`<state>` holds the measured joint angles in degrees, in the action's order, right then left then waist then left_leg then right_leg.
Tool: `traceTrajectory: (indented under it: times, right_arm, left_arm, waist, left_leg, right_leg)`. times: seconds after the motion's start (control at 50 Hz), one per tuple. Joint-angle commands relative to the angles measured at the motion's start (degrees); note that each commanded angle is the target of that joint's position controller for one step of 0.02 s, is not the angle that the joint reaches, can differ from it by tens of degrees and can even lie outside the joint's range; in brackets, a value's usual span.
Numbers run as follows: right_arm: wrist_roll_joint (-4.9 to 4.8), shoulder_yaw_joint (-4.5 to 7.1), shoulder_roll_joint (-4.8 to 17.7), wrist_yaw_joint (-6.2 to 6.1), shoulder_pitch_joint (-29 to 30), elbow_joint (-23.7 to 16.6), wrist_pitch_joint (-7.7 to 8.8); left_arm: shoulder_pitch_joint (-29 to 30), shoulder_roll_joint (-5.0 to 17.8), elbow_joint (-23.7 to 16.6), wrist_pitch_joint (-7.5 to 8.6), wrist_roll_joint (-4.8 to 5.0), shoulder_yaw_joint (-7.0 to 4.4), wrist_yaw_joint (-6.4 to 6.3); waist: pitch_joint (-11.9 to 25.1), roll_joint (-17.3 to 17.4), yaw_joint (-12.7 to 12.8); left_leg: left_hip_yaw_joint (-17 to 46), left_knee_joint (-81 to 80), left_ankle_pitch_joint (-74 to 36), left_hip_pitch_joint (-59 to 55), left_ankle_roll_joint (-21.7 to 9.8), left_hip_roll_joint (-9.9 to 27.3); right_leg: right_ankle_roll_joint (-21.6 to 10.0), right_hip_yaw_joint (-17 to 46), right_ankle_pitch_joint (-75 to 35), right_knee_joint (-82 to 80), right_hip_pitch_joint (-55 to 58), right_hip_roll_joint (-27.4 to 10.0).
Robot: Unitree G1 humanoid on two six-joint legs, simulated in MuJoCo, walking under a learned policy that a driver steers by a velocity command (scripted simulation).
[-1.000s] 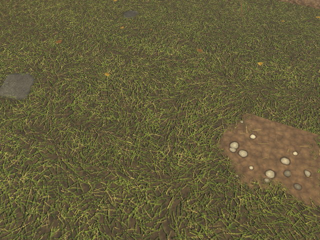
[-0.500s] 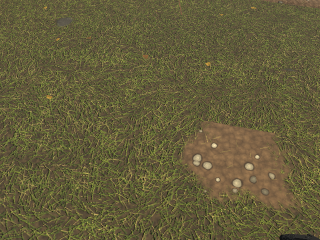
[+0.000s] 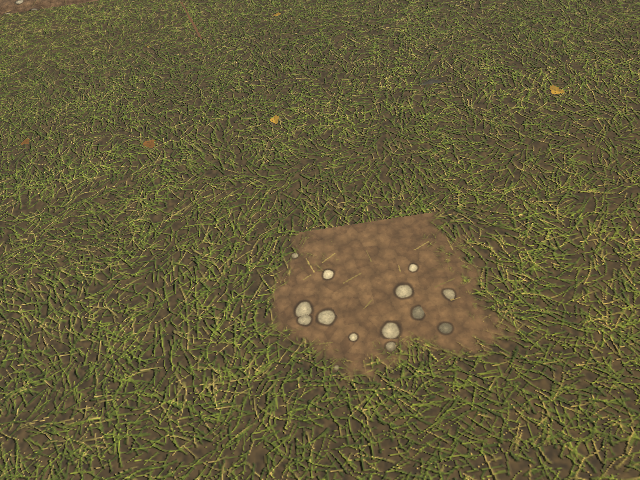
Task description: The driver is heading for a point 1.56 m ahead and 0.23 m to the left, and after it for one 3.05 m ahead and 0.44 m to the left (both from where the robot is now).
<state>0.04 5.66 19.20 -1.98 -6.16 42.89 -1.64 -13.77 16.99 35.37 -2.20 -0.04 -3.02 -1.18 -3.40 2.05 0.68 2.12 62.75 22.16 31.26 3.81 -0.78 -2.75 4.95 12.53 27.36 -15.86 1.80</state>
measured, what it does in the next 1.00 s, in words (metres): walks ahead: left foot, then left foot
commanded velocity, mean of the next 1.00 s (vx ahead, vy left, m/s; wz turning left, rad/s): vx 0.21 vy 0.00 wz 0.12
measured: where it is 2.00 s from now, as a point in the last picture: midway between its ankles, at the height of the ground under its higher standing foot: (282, 333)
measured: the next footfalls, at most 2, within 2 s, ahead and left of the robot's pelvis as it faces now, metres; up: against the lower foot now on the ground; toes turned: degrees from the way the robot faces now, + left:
left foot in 0.28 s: +0.07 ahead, +0.14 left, +0.00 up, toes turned -11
left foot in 0.98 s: +0.33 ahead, +0.21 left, +0.00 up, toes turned +14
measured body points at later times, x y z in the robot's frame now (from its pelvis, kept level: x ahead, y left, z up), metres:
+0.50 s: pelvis +0.02 +0.03 -0.01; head +0.03 +0.05 +0.44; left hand +0.18 +0.29 -0.11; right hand +0.13 -0.23 -0.11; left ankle +0.03 +0.15 -0.74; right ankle +0.01 -0.09 -0.74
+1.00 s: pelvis +0.21 +0.09 -0.04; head +0.25 +0.10 +0.41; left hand +0.12 +0.37 -0.16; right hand +0.49 -0.09 -0.10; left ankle +0.29 +0.20 -0.75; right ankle +0.03 -0.09 -0.73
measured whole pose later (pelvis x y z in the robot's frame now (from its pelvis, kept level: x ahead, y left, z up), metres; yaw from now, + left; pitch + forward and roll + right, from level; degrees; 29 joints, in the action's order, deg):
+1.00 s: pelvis +0.21 +0.09 -0.04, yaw +13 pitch +2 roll -1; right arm -1.7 2.8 16.6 3.8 -4.0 33.4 1.8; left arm -25.6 17.1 48.4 3.2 0.4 -4.3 -1.3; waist -2.7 1.1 4.3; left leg -1.5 39.9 10.4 31.0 -5.4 -0.4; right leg 3.1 -10.4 29.9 31.3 4.3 -5.2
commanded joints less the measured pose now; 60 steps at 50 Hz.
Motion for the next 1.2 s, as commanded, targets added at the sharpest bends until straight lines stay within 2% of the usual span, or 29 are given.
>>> traceTrajectory:
  times: [0.02, 0.12, 0.24, 0.26, 0.28, 0.3, 0.32, 0.34, 0.4, 0.5, 0.56, 0.58, 0.6, 0.62, 0.64, 0.66, 0.72, 0.8, 0.88, 0.94, 0.96, 0.98, 1.0, 1.02, 1.04, 1.06, 1.08, 1.14, 1.2]
  right_arm:
    - [-0.37, 0.62, 3.2, 0.06, 1.9, -4.1, 1.05]
    - [-0.66, 0.07, 2.8, 1.1, 3.1, -4.3, 1.75]
    - [-0.71, -0.23, 2.4, 2.63, -0.8, -3.4, 2.58]
    - [0.02, -0.51, 1.9, 2.8, -2.6, -2.8, 2.83]
    - [1.28, -0.64, 3.6, 2.76, -2.8, -3.2, 2.99]
    - [2.11, -1.05, 5.3, 2.8, 1.6, -3.8, 2.95]
    - [2.22, -2.26, 1.6, 3.07, 3.9, -4.1, 3.1]
    - [1.45, -2.61, 0.8, 3.36, 5.3, -4.4, 3.25]
    - [-0.05, -1.96, 5.0, 2.58, 1.0, -3.0, 3.04]
    - [-1.31, -1.22, 7.6, 0.78, -5.3, -2.8, 1.66]
    - [-1.81, -1.51, 5.8, 0.6, -1.8, -5.0, 1.36]
    - [-1.85, -2.03, 3.7, 0.72, 0.3, -6.5, 1.54]
    - [-2.04, -2.82, 0.6, 0.8, 1.8, -8.0, 2.01]
    - [-2.64, -2.93, 0.5, 1.06, 2.3, -9.7, 2.7]
    - [-2.76, -2.07, 3.1, 1.19, 1.4, -9.6, 3.3]
    - [-2.71, -1.79, 3.4, 1.58, -0.6, -8.5, 3.73]
    - [-2.31, -1.54, 2.6, 3.01, -0.8, -8.0, 4.04]
    - [-1.76, -2.82, -0.5, 4.62, 3.3, -10.5, 3.85]
    - [-1.69, -2.98, -1.0, 6.03, 6.6, -12.9, 4.29]
    - [-1.56, -1.19, 2.4, 6.19, 2.1, -12.9, 3.93]
    - [-1.45, 0.5, 5.2, 6.17, -7.1, -10.8, 3.76]
    - [-1.72, 2.39, 8.2, 5.51, -18.8, -7.4, 3.19]
    - [-2.32, 3.6, 12.5, 3.97, -22.4, -6.8, 2.55]
    - [-1.93, 2.68, 16.2, 4.03, -16.0, -10.1, 3.58]
    - [-1.93, 1.53, 10.0, 4.41, -16.7, -11.1, 4.27]
    - [-1.59, 0.92, 8.3, 4.53, -14.3, -10.1, 4.81]
    - [-1.59, 0.59, 7.2, 4.83, -11.2, -10.2, 5.21]
    - [-0.75, -0.4, 4.0, 4.45, -5.7, -11.1, 5.44]
    - [-0.56, -0.11, 5.3, 2.87, -8.4, -8.8, 5.39]
  left_arm:
    - [1.1, 9.3, -4.1, 0.68, 0.36, -2.58, -0.88]
    - [0.8, 11.2, -4.2, 0.0, 0.29, -3.44, -1.05]
    - [4.1, 9.1, -4.0, -0.58, 1.09, -2.53, -0.2]
    - [4.0, 7.2, -3.5, -0.38, 1.19, -1.82, -0.27]
    - [0.9, 4.0, -2.6, 0.07, -0.12, -0.81, -0.3]
    - [-4.5, 2.7, -1.6, 0.59, -1.18, -0.51, -0.15]
    - [-3.3, 4.3, -1.0, 0.89, -2.11, -0.75, -0.34]
    - [-1.3, 5.7, -0.4, 1.14, -2.11, -1.21, -0.42]
    - [3.4, 5.2, -0.6, 1.09, -1.84, -1.33, -0.48]
    - [4.3, 3.6, 0.0, 5.48, 0.32, -1.45, 0.26]
    - [-1.3, 3.4, 2.3, 7.79, 0.94, -2.0, 1.09]
    - [-5.1, 5.5, 3.5, 8.07, 0.62, -2.78, 0.89]
    - [-10.3, 8.1, 4.8, 8.13, 0.01, -3.63, 0.61]
    - [-13.0, 11.3, 5.8, 8.01, -0.32, -4.57, 0.93]
    - [-11.8, 9.2, 5.6, 8.02, -0.47, -4.11, 0.89]
    - [-10.7, 6.9, 5.1, 8.09, -0.06, -3.46, 0.6]
    - [-9.1, 5.5, 5.3, 7.33, -0.03, -2.76, 0.16]
    - [-7.7, 6.9, 6.0, 6.93, -0.39, -2.78, 0.2]
    - [-9.6, 9.8, 8.4, 6.86, -0.03, -3.4, 0.3]
    - [-8.6, 11.4, 8.9, 6.51, 0.91, -3.86, -0.03]
    - [-5.4, 12.2, 8.2, 6.52, 0.67, -4.07, -0.4]
    - [-2.4, 12.0, 6.8, 6.73, 1.09, -3.96, -0.63]
    - [-7.2, 8.6, 6.3, 6.79, -0.41, -2.86, -0.69]
    - [-17.0, 1.4, 4.3, 8.24, -1.34, -0.32, 0.77]
    - [-8.5, 8.4, 3.5, 9.76, 1.02, -1.74, 1.49]
    - [-3.0, 10.3, 1.8, 10.07, 2.8, -2.47, 1.23]
    - [-2.5, 9.5, 1.9, 9.86, 1.8, -2.33, 0.54]
    - [-5.7, 9.0, 3.5, 7.7, 0.06, -2.64, 0.29]
    - [-3.2, 4.7, 3.9, 7.0, -1.63, -1.11, 0.78]
  waist:
    - [7.3, -9.4, -0.2]
    - [7.5, -11.2, 1.0]
    - [8.2, -10.9, -0.6]
    - [8.5, -9.5, -1.8]
    - [9.9, -3.8, -0.1]
    - [8.4, 6.8, 5.5]
    - [7.1, 8.8, 4.5]
    - [5.1, 6.9, 3.8]
    - [3.6, 7.0, 0.6]
    - [-1.7, 8.6, -1.5]
    - [0.7, 6.5, 2.4]
    - [2.0, 2.6, 4.4]
    - [2.6, -5.2, 6.0]
    - [0.3, -13.5, 6.1]
    - [-2.7, -11.6, 4.9]
    - [-2.7, -8.6, 3.9]
    - [-2.1, -8.0, 3.5]
    - [-2.7, -7.5, 4.3]
    - [-2.2, -8.0, 4.5]
    - [0.5, -9.5, 0.1]
    - [5.1, -10.2, -5.7]
    - [10.9, -8.9, -12.0]
    - [12.8, 4.4, -11.1]
    - [21.9, 17.5, -1.5]
    - [22.2, 9.4, -6.9]
    - [12.3, 5.6, -5.9]
    - [7.9, -0.6, -3.1]
    - [5.4, 0.9, 1.8]
    - [5.6, -1.2, 0.6]
  left_leg:
    - [2.3, -4.2, -2.7, 3.8, 1.1, 0.2]
    - [2.9, -17.6, -1.7, -3.1, 1.2, -0.8]
    - [1.1, -34.2, -7.1, -15.2, -1.4, -0.5]
    - [1.5, -41.9, -16.1, -20.4, -2.6, 1.2]
    - [8.0, -43.9, -24.4, -25.7, -4.7, 8.0]
    - [15.4, -42.8, -32.9, -23.9, -10.3, 13.7]
    - [18.4, -45.0, -25.4, -17.5, -14.7, 15.6]
    - [16.0, -45.0, -17.8, -16.5, -13.0, 11.8]
    - [15.3, -47.1, 5.3, -14.8, -9.5, 7.6]
    - [27.6, -50.4, 20.1, -16.5, -15.4, 11.3]
    - [25.4, -46.7, 15.4, -10.8, -13.8, 7.3]
    - [21.3, -40.8, 12.7, -4.2, -11.3, 4.3]
    - [12.5, -28.6, 10.1, 4.7, -8.1, -1.4]
    - [7.0, -16.1, 8.9, 13.4, -7.0, -3.4]
    - [7.4, -7.9, 9.6, 18.6, -6.8, 0.0]
    - [8.1, -3.7, 5.9, 20.0, -6.9, 1.5]
    - [6.4, -1.0, -3.4, 20.6, -6.0, 4.4]
    - [0.1, -11.4, -13.6, 13.1, -3.2, 5.3]
    - [-4.9, -19.2, -19.0, 2.5, -4.6, 3.3]
    - [-7.6, -21.5, -14.7, -7.1, -8.3, -0.3]
    - [-5.7, -18.4, -17.9, -16.5, -10.5, -0.7]
    - [-5.2, -21.4, -18.2, -29.8, -12.7, -2.6]
    - [7.8, -28.4, -15.9, -42.1, -15.8, 3.2]
    - [41.9, -36.8, -4.7, -54.3, -28.0, 17.4]
    - [46.4, -45.7, 1.6, -50.5, -27.1, 17.7]
    - [38.3, -46.8, -1.5, -41.7, -24.7, 16.1]
    - [32.2, -46.0, -8.7, -32.9, -23.1, 14.2]
    - [22.9, -48.5, -17.4, -19.0, -22.3, 9.8]
    - [15.3, -47.9, -30.1, -16.3, -22.3, 8.2]
  right_leg:
    - [-10.1, 14.4, -20.2, -6.6, 10.6, -12.2]
    - [-10.6, 19.0, -15.9, -5.3, 8.9, -12.0]
    - [-8.4, 22.1, -18.4, -1.6, 6.0, -10.1]
    - [-6.0, 20.6, -14.1, -1.0, 4.1, -8.8]
    - [-2.2, 16.2, -4.3, 3.0, 1.3, -5.2]
    - [1.3, 8.4, 9.8, 5.5, -0.7, 1.5]
    - [3.8, 6.1, 11.6, 3.2, 2.8, -0.5]
    - [4.5, 5.5, 5.9, 0.3, 4.9, -1.4]
    - [4.4, 2.0, 4.7, 0.4, 6.0, 0.3]
    - [3.1, -2.5, 10.2, 4.7, -4.0, 0.6]
    - [0.8, -1.2, 5.7, -3.2, 7.6, -1.4]
    - [-0.5, 2.6, 8.1, -5.0, 15.1, -5.0]
    - [-3.2, 12.3, 18.4, -9.7, 22.3, -10.9]
    - [-8.3, 27.2, 24.0, -16.2, 24.5, -20.6]
    - [-10.7, 29.4, 21.4, -16.1, 23.4, -24.3]
    - [-10.2, 25.6, 18.1, -15.7, 24.0, -23.0]
    - [-6.5, 11.8, 2.3, -16.2, 23.8, -18.7]
    - [-5.9, -1.8, -10.9, -17.7, 15.5, -14.8]
    - [-5.3, -8.5, -17.5, -16.8, 11.4, -15.3]
    - [-3.3, -12.9, -38.9, -9.2, 12.5, -16.1]
    - [-1.9, -13.9, -49.2, 0.0, 11.1, -17.2]
    - [-0.1, -14.9, -48.9, 13.2, 6.7, -14.9]
    - [2.5, -15.8, -14.5, 33.7, -6.5, -8.4]
    - [4.5, -4.8, 24.5, 52.6, -24.2, 0.3]
    - [3.6, 2.5, 19.3, 54.8, -28.8, -1.1]
    - [2.4, 1.2, 13.2, 52.8, -30.6, -3.0]
    - [2.3, 1.1, 9.1, 48.8, -27.7, -5.5]
    - [3.4, 2.3, 3.9, 39.1, -18.3, -8.8]
    - [5.4, -1.6, -2.5, 32.7, -17.9, -8.1]
Keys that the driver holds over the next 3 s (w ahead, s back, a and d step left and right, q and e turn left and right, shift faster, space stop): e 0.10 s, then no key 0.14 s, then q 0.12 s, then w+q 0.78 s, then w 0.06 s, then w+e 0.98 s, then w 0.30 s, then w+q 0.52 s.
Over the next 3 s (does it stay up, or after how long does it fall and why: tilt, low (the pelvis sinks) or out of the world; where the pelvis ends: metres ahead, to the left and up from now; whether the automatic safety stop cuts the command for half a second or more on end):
stays up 1.33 0.14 -0.22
